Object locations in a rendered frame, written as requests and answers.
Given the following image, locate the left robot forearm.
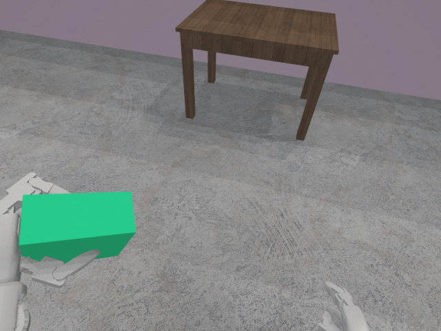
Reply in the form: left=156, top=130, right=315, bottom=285
left=0, top=281, right=30, bottom=331

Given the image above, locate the sponge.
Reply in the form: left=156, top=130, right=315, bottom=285
left=19, top=192, right=136, bottom=264

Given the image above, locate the left robot hand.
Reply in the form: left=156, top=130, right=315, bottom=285
left=0, top=172, right=101, bottom=289

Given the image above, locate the right robot hand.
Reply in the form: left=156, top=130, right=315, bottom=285
left=318, top=281, right=370, bottom=331

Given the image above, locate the table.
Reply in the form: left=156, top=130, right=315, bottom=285
left=176, top=0, right=339, bottom=141

